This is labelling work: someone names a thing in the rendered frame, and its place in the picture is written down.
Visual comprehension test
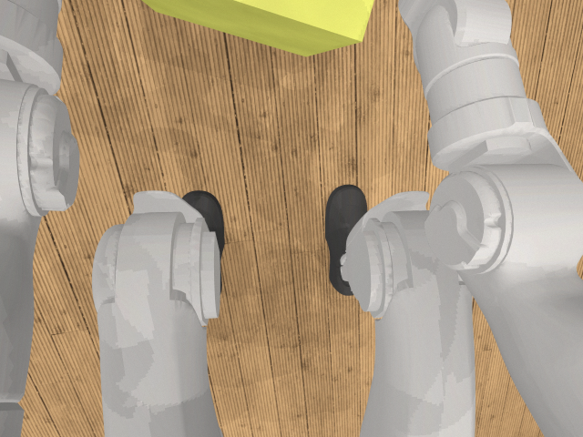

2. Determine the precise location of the robot right upper arm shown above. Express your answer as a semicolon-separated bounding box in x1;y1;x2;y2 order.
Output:
424;164;583;437

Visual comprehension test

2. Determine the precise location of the robot right forearm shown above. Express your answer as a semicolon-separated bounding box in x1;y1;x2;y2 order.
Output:
398;0;578;177

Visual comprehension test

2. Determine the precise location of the left robot foot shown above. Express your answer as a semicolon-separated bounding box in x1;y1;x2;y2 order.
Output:
182;190;225;293

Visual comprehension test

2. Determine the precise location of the robot left forearm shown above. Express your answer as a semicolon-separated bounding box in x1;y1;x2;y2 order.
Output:
0;0;63;95

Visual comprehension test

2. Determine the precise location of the carton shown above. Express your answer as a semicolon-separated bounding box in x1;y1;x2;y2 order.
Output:
142;0;374;56

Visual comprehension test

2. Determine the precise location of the right robot shin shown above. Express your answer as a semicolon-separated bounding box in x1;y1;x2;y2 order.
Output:
340;191;463;300

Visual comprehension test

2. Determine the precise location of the robot left upper arm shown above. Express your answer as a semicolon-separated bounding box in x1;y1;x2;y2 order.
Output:
0;79;79;437

